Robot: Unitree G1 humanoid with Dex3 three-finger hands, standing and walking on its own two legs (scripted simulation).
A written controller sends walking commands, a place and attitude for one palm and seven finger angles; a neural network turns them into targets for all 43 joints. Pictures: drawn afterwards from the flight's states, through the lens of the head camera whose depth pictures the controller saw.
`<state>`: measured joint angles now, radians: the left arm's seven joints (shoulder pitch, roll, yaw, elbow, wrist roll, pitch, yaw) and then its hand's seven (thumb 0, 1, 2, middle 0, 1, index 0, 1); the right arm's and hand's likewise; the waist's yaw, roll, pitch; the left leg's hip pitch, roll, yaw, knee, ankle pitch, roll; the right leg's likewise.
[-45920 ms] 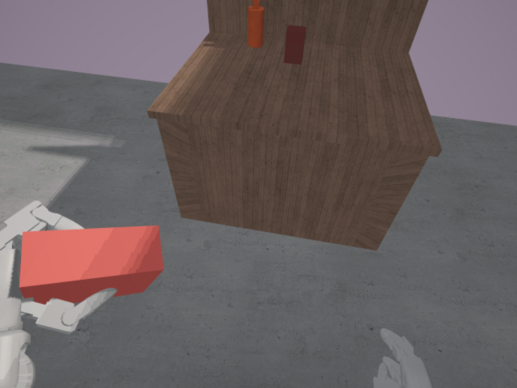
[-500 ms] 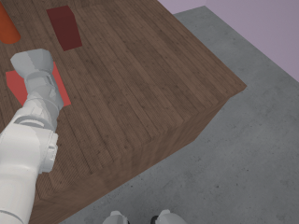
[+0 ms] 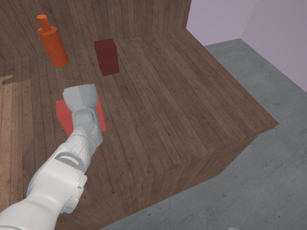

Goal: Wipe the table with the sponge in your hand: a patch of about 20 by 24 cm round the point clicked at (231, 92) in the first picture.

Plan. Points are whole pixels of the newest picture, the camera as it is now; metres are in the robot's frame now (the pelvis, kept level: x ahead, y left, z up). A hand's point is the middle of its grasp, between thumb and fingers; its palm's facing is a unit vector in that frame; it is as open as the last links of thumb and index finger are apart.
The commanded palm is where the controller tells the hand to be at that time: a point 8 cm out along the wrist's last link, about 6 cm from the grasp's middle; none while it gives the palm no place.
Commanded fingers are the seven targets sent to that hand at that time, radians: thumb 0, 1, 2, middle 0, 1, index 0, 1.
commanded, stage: wipe back along the third lane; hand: left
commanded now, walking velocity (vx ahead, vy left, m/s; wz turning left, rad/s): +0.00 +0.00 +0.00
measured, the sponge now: (85, 121) +0.44 +0.24 -0.03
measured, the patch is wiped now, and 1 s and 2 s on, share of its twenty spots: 0.95 0.95 0.95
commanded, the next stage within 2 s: slide back across to the middle lane in 1.94 s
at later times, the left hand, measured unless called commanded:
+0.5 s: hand (90, 124) +0.39 +0.20 +0.03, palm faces -0.06 +0.00 -1.00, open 9.7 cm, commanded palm +0.34 +0.17 +0.05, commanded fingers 0.00 0.10 1.30 -1.20 -1.60 -1.20 -1.60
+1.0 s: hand (94, 140) +0.34 +0.18 +0.03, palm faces -0.05 +0.01 -1.00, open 9.7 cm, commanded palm +0.29 +0.15 +0.04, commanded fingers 0.00 0.10 1.30 -1.20 -1.60 -1.20 -1.60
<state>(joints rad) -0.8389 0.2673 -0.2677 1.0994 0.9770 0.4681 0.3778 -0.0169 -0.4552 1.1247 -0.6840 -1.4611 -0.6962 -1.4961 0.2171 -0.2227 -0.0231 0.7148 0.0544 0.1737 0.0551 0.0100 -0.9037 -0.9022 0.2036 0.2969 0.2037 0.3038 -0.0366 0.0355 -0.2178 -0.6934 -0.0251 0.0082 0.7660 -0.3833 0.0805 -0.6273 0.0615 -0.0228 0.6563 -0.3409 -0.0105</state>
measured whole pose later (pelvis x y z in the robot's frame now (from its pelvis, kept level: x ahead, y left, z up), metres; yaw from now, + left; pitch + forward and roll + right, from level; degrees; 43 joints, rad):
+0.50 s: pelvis +0.00 -0.03 +0.01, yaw +1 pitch +12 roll -2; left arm -0.59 0.23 -0.28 0.87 0.99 0.50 0.34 -0.01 -0.45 1.12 -0.69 -1.46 -0.70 -1.50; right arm 0.17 -0.24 0.00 0.68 0.08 0.24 0.02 0.01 -0.90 -0.90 0.20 0.30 0.20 0.30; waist 0.00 0.04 -0.18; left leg -0.52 -0.02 0.00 0.66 -0.34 0.05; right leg -0.47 0.07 -0.03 0.58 -0.32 -0.04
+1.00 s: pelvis -0.02 -0.04 +0.01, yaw +1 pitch +9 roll -1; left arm -0.49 0.20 -0.33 0.79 0.98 0.51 0.36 -0.01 -0.46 1.12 -0.69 -1.46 -0.71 -1.49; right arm 0.14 -0.24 0.00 0.66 0.09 0.23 0.01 0.01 -0.90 -0.90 0.20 0.30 0.20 0.30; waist 0.02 0.05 -0.17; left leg -0.48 -0.02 0.00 0.64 -0.31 0.03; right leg -0.44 0.07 -0.03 0.59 -0.30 -0.06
